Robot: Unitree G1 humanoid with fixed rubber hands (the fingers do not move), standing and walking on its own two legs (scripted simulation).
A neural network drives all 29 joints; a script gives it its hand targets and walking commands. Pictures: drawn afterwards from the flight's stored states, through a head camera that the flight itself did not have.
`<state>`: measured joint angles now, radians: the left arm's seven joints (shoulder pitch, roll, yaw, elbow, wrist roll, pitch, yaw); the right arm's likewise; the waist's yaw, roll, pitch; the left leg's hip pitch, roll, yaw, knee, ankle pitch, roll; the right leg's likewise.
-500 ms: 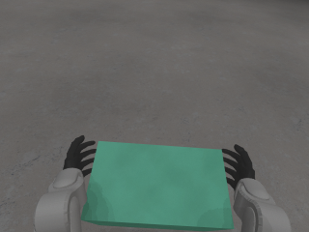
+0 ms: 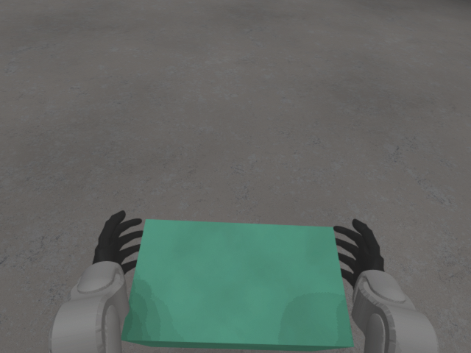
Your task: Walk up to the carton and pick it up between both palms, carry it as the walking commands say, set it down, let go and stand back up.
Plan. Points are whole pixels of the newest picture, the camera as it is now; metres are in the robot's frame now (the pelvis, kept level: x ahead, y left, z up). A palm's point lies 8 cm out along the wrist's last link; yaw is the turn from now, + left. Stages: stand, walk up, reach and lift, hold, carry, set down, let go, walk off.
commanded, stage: carry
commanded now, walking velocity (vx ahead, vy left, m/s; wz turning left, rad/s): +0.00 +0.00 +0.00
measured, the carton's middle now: (235, 291) +0.24 +0.01 +0.01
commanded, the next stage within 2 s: hold in 1.90 s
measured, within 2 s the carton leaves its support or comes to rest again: neither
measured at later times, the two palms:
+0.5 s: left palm (121, 282) +0.20 +0.16 +0.11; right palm (398, 309) +0.19 -0.20 +0.11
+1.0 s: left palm (105, 281) +0.21 +0.18 +0.10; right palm (376, 304) +0.20 -0.17 +0.10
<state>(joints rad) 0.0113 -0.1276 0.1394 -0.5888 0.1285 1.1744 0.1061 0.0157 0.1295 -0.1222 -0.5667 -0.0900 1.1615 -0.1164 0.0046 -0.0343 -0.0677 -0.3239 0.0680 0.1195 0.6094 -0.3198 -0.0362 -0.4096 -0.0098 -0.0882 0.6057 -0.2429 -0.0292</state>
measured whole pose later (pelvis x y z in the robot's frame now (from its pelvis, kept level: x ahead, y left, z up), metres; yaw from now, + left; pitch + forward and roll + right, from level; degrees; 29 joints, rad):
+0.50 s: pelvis -0.03 -0.01 +0.01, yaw -1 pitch +2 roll +0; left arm -0.01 -0.13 0.15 -0.54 0.12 1.20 0.11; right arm 0.01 0.13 -0.13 -0.54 -0.10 1.20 -0.13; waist -0.02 0.00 -0.11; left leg -0.34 0.09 0.13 0.57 -0.26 -0.02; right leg -0.37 -0.03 -0.09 0.54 -0.20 -0.02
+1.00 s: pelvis -0.03 +0.01 +0.00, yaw -1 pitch +2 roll +0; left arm -0.01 -0.13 0.15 -0.51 0.13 1.16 0.11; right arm 0.00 0.13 -0.13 -0.50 -0.10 1.16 -0.12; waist -0.01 -0.01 -0.09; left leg -0.35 0.05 0.13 0.59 -0.27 0.02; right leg -0.39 -0.07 -0.07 0.57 -0.21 0.02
